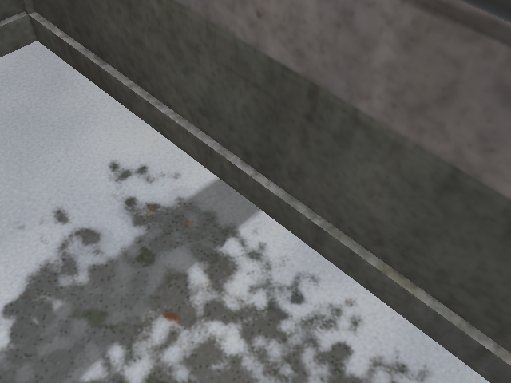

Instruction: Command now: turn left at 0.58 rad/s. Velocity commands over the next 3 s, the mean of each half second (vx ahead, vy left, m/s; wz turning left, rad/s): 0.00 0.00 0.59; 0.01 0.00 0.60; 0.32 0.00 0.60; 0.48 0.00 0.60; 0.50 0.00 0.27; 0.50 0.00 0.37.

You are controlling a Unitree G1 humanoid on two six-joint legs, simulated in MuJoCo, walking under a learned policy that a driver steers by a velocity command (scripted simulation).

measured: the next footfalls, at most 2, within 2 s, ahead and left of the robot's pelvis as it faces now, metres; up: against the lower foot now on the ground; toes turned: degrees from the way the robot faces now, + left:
right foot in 0.16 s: +0.06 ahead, -0.15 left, +0.00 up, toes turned +11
left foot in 0.54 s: -0.01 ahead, +0.13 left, +0.00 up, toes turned +21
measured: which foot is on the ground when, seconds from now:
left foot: down 0.00-0.18, up 0.20-0.52, down 0.54-1.00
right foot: up 0.00-0.14, down 0.16-0.54, up 0.56-1.00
